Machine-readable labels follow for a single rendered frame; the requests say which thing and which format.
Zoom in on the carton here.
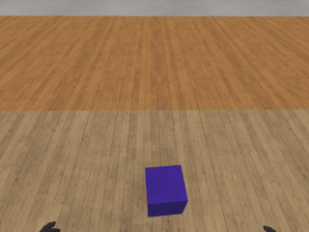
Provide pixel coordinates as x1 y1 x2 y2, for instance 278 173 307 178
145 164 188 218

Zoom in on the robot left hand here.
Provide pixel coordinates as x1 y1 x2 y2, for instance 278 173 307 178
40 221 61 232

